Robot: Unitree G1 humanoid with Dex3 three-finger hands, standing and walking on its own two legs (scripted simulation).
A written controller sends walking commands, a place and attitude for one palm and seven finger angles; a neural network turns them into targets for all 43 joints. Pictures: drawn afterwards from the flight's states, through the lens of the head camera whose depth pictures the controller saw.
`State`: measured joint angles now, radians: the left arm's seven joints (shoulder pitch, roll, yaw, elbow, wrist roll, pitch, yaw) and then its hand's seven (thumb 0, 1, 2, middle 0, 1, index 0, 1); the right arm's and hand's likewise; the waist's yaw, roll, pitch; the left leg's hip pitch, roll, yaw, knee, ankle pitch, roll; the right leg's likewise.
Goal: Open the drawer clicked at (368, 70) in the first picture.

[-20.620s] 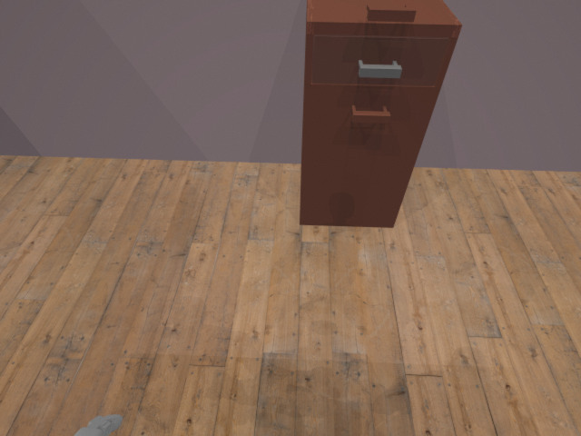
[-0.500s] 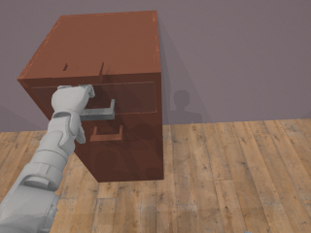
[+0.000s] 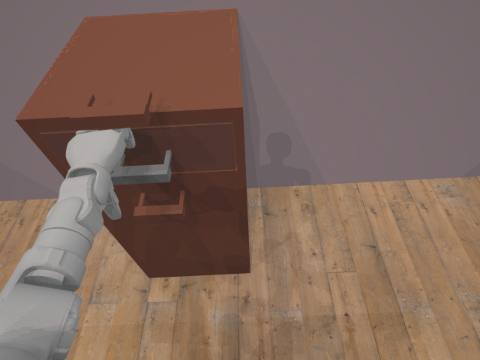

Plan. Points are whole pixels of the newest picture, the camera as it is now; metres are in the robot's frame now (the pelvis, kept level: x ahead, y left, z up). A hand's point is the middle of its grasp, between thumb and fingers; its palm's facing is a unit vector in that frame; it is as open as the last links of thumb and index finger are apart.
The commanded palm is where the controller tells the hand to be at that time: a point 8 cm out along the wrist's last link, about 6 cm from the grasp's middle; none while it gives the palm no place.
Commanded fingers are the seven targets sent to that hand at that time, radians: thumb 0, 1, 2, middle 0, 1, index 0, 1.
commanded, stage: move the hooked fingers above the handle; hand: left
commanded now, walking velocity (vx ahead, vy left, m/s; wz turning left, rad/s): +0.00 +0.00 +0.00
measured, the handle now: (142, 165) +0.49 +0.22 +0.01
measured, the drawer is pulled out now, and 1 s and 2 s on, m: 0.00 0.00 0.00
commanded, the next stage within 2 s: none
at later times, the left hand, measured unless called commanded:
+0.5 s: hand (112, 169) +0.43 +0.25 +0.07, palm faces -0.08 -0.01 -1.00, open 13.8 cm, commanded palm +0.42 +0.23 +0.13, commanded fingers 0.00 -0.50 0.30 -0.30 -1.20 -0.30 -1.20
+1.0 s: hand (113, 170) +0.43 +0.25 +0.07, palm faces -0.09 -0.02 -1.00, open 13.8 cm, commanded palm +0.42 +0.23 +0.13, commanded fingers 0.00 -0.50 0.30 -0.30 -1.20 -0.30 -1.20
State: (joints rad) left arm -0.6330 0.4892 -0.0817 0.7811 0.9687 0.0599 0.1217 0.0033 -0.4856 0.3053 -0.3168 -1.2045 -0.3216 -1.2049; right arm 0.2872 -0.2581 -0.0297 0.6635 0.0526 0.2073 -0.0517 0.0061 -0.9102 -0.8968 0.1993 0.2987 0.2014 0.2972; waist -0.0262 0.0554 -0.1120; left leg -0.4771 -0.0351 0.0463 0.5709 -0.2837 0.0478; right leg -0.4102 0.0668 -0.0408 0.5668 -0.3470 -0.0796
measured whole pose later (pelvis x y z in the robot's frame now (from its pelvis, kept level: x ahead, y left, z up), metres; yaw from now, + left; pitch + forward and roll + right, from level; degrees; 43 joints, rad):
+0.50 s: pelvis +0.00 +0.01 +0.00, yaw +0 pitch +11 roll +0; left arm -0.67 0.48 -0.12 0.82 0.97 0.09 0.13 0.00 -0.49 0.31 -0.32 -1.20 -0.32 -1.20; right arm 0.29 -0.25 -0.03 0.67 0.06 0.20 -0.05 0.01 -0.91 -0.90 0.20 0.30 0.20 0.30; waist -0.03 0.06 -0.12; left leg -0.49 -0.04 0.04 0.58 -0.29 0.06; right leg -0.42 0.06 -0.04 0.56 -0.35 -0.07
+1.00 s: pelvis +0.00 +0.01 +0.00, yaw +1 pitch +11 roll +0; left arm -0.67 0.47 -0.16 0.79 0.96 0.09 0.10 0.00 -0.49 0.31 -0.32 -1.20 -0.32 -1.20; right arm 0.28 -0.25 -0.03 0.67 0.06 0.20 -0.06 0.01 -0.91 -0.90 0.20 0.30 0.20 0.30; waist -0.03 0.05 -0.11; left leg -0.47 -0.05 0.03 0.57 -0.29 0.06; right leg -0.39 0.06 -0.05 0.56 -0.35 -0.07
